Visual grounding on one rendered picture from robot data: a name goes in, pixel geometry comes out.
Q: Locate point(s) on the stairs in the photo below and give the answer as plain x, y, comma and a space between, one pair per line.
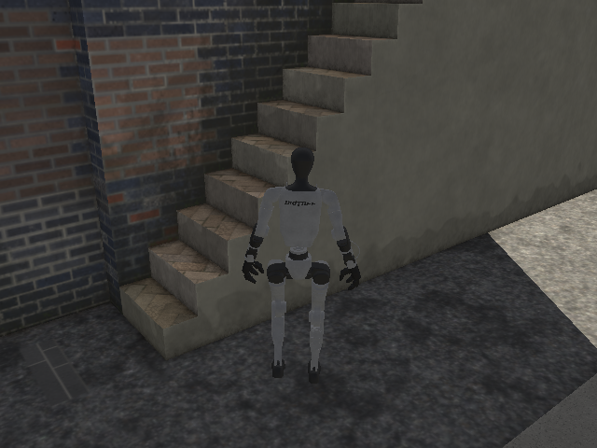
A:
433, 121

